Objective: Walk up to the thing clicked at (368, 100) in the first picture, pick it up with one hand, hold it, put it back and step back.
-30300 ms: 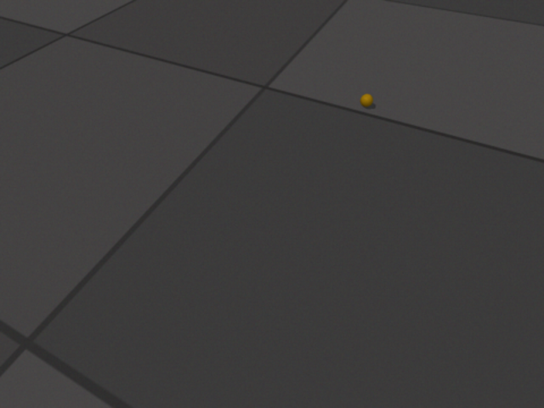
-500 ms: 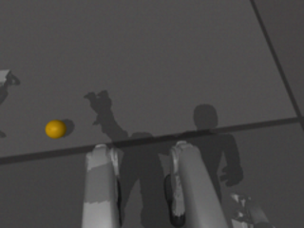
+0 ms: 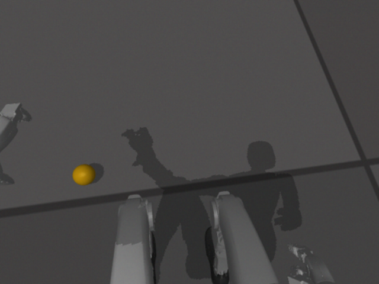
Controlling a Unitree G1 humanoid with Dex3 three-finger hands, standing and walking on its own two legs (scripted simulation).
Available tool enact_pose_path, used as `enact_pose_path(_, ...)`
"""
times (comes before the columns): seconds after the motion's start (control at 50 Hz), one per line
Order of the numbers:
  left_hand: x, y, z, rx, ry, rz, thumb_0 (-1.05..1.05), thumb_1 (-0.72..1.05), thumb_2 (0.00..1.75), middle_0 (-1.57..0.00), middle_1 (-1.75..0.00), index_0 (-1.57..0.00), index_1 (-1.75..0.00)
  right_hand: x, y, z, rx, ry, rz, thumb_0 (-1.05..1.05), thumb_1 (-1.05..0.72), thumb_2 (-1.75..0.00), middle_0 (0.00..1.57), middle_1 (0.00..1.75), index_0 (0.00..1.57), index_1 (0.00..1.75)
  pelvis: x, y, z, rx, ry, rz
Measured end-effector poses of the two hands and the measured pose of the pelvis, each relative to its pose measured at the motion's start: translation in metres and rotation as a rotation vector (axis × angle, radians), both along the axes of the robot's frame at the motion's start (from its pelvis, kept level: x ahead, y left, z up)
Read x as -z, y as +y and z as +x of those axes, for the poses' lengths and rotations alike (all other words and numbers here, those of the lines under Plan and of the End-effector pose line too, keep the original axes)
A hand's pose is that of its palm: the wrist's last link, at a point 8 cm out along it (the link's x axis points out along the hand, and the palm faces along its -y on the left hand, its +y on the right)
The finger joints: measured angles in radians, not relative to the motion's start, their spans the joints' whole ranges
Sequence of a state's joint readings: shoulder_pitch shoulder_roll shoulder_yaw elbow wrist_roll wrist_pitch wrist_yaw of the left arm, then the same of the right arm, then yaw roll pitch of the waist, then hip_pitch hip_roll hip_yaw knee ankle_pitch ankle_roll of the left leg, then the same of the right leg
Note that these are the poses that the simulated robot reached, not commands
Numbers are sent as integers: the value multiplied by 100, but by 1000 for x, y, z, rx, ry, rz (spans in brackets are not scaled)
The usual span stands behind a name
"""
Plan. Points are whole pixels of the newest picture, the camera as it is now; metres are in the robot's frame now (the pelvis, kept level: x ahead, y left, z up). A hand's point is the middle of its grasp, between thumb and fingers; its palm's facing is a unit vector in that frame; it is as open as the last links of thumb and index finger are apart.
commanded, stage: go down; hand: left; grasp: from above
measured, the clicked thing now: (84, 174) +0.44 +0.35 -0.47
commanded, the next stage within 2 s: withdraw in 1.42 s
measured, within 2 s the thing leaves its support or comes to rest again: neither
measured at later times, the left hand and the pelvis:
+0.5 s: hand out of the picture +0.38 +0.38 -0.03, palm faces -0.41 -0.06 -0.91, open 13.6 cm; pelvis +0.01 +0.01 +0.04, yaw +1 degrees
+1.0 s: hand out of the picture +0.38 +0.39 -0.03, palm faces -0.43 -0.05 -0.90, open 12.8 cm; pelvis +0.02 +0.01 +0.05, yaw +1 degrees
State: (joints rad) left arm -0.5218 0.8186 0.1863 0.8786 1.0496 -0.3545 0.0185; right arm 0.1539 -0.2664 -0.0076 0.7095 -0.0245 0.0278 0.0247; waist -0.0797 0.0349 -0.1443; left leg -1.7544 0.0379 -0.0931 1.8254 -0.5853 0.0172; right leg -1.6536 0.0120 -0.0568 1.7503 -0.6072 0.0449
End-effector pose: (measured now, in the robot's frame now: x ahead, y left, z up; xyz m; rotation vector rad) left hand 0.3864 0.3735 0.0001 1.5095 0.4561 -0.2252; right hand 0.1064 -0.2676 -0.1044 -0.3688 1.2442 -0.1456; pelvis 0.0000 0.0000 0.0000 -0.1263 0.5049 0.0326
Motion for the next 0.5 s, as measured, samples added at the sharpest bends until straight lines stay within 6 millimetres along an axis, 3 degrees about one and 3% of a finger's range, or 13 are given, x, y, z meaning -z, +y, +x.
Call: enact_pose_path(0.5,-29,3,-1,-6,-6,5,0,-43,91,-16,-98,-15,-98,-44,11,10,11,-2,12,0,-91,-90,20,30,20,30,-43,7,14,-10,-14,-2)
